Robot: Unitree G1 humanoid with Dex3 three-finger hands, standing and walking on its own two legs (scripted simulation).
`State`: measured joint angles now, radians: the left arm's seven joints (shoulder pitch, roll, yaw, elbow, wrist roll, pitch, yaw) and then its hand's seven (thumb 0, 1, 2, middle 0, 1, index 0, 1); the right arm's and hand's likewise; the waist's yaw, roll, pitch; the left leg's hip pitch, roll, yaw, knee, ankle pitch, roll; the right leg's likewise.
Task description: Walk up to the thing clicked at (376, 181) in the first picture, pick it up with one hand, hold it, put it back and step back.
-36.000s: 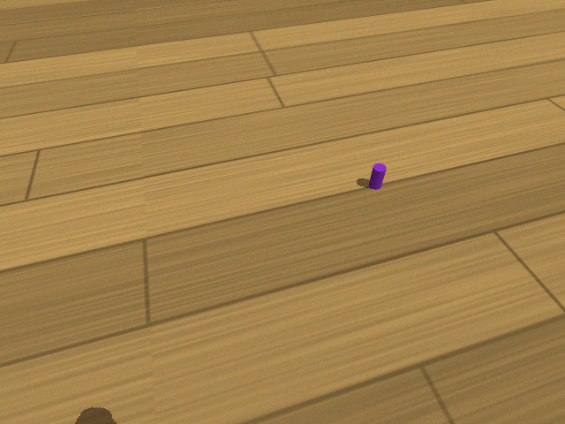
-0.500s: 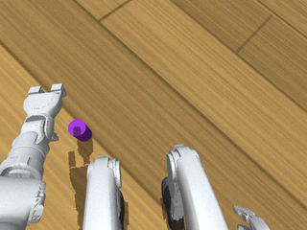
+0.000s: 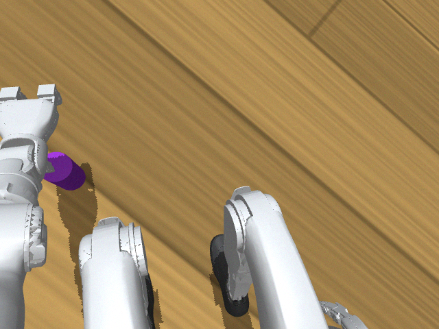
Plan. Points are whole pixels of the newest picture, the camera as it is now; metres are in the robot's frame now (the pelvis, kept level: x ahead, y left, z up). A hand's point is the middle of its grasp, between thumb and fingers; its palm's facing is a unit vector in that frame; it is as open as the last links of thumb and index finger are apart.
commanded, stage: home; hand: left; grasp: from above
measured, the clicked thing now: (64, 172) +0.45 +0.24 -0.29
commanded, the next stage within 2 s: none
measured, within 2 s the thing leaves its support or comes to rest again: neither
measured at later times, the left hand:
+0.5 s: hand out of the picture +0.40 +0.24 +0.00, palm faces -0.34 -0.53 -0.78, open 8.8 cm
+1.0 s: hand out of the picture +0.28 +0.20 +0.20, palm faces +0.04 -0.95 -0.31, open 7.4 cm
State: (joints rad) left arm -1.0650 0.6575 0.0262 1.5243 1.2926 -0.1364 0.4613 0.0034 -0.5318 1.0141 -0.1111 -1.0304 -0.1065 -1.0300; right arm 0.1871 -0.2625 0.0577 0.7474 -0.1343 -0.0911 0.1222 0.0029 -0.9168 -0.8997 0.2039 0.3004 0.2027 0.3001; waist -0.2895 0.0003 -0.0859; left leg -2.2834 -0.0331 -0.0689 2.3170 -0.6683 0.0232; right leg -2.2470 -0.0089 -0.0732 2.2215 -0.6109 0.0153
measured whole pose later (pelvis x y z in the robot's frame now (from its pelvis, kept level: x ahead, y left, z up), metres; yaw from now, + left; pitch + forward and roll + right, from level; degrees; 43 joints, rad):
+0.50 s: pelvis +0.02 +0.00 +0.13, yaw +2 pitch +35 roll -6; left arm -0.49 0.44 0.00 0.76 0.67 0.04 0.12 0.00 0.61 0.85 -0.21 -0.34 -0.21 -0.34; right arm 0.19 -0.28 -0.03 0.65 0.01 0.02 0.07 0.01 -0.90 -0.90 0.20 0.30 0.20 0.30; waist -0.12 0.05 -0.21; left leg -1.86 -0.02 -0.07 1.94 -0.68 0.02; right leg -1.83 0.00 -0.06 1.85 -0.63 0.01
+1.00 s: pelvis +0.06 +0.00 +0.30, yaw +5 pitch +20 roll -3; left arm 0.15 0.26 0.00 0.20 0.04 0.31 0.11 0.01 0.90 0.90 -0.21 -0.30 -0.21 -0.30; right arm 0.17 -0.19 0.06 0.54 0.04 -0.09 -0.10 0.01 -0.90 -0.90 0.21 0.30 0.21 0.30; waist -0.07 0.03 -0.18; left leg -1.10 -0.01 -0.07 1.33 -0.57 0.01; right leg -1.08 0.01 -0.06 1.26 -0.52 0.00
